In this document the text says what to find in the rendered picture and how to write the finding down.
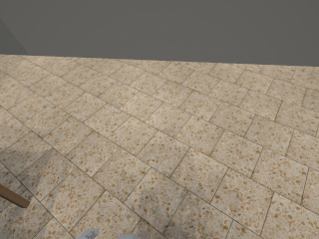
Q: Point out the table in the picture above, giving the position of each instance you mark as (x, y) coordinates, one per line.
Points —
(13, 197)

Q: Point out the left robot hand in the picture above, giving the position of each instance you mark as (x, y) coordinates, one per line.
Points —
(89, 234)

